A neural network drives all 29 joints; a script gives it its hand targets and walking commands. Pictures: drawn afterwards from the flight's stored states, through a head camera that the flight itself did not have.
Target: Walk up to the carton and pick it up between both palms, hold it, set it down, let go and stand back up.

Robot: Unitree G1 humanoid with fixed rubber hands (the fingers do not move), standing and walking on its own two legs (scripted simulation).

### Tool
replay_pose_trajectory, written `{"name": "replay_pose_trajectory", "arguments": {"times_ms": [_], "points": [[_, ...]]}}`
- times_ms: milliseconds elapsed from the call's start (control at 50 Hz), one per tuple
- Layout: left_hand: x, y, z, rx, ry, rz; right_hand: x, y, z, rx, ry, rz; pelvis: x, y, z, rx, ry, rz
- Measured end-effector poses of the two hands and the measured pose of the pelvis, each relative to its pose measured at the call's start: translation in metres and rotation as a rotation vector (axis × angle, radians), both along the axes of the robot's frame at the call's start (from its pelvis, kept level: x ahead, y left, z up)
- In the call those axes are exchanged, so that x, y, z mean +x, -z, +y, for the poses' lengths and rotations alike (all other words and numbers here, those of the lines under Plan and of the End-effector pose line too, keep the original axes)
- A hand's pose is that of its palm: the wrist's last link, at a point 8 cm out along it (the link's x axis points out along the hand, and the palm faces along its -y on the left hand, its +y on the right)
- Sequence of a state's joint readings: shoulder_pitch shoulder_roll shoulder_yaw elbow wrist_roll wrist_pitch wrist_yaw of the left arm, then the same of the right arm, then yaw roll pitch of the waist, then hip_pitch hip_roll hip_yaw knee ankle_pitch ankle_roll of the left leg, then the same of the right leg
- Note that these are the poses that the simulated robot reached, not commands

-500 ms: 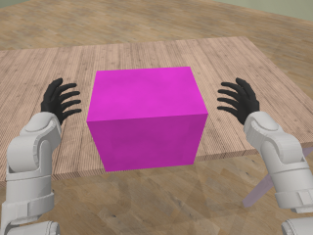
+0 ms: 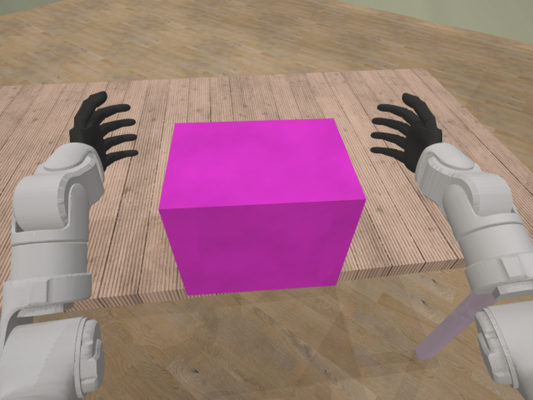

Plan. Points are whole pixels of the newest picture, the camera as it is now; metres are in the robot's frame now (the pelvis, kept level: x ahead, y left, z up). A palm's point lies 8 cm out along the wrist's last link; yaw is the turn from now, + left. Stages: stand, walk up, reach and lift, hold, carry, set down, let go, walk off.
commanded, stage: reach and lift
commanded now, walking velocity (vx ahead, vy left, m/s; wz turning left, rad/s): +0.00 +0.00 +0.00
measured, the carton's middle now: (259, 208) +0.40 +0.04 +0.08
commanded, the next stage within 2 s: none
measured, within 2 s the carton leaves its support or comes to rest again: neither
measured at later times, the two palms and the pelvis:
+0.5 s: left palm (118, 202) +0.37 +0.25 +0.12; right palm (389, 196) +0.40 -0.17 +0.11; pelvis +0.00 +0.00 +0.00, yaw +0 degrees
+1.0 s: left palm (136, 198) +0.38 +0.22 +0.12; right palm (382, 194) +0.41 -0.16 +0.11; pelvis +0.00 +0.00 +0.00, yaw +0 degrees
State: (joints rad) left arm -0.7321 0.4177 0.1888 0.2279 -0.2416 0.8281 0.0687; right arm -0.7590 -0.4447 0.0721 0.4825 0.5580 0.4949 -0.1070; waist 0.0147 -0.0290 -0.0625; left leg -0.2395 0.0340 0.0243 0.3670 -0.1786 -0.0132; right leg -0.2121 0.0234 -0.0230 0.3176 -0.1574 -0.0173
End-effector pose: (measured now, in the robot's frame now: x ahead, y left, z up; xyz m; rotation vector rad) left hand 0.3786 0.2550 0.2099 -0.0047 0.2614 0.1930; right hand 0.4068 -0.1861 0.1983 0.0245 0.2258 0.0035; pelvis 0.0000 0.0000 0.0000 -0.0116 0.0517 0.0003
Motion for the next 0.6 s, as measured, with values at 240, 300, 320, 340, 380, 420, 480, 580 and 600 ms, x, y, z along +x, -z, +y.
{"name": "replay_pose_trajectory", "arguments": {"times_ms": [240, 300, 320, 340, 380, 420, 480, 580, 600], "points": [[0.0, 0.053, 0.001, 0.001, 0.003, 0.069, 0.0, 0.048, 0.009, 0.01, 0.006, 0.06, -0.001, 0.0, 0.002, -0.003, -0.001, -0.007], [-0.005, 0.071, -0.002, -0.001, 0.006, 0.088, -0.004, 0.067, 0.012, 0.015, 0.011, 0.076, 0.0, 0.001, 0.002, -0.005, -0.001, 0.004], [-0.006, 0.075, -0.003, -0.002, 0.008, 0.088, -0.006, 0.071, 0.013, 0.015, 0.013, 0.076, 0.0, 0.001, 0.002, -0.005, -0.001, 0.012], [-0.007, 0.078, -0.004, -0.003, 0.009, 0.088, -0.006, 0.075, 0.015, 0.015, 0.014, 0.074, 0.0, 0.001, 0.003, -0.005, 0.0, 0.018], [-0.008, 0.084, -0.005, -0.003, 0.006, 0.09, -0.007, 0.082, 0.017, 0.016, 0.018, 0.073, 0.0, 0.002, 0.003, -0.006, 0.0, 0.025], [-0.007, 0.089, -0.006, -0.007, 0.003, 0.092, -0.007, 0.087, 0.018, 0.013, 0.024, 0.075, -0.001, 0.002, 0.003, -0.006, -0.001, 0.031], [-0.005, 0.09, -0.008, -0.006, 0.004, 0.076, -0.005, 0.09, 0.018, 0.004, 0.033, 0.068, 0.0, 0.002, 0.003, -0.006, -0.001, 0.041], [0.0, 0.092, -0.013, -0.002, 0.012, 0.07, 0.0, 0.092, 0.018, -0.006, 0.039, 0.066, 0.0, 0.002, 0.002, -0.007, -0.002, 0.042], [0.0, 0.092, -0.014, -0.002, 0.014, 0.067, 0.001, 0.091, 0.018, -0.007, 0.038, 0.063, 0.0, 0.002, 0.002, -0.007, -0.002, 0.043]]}}
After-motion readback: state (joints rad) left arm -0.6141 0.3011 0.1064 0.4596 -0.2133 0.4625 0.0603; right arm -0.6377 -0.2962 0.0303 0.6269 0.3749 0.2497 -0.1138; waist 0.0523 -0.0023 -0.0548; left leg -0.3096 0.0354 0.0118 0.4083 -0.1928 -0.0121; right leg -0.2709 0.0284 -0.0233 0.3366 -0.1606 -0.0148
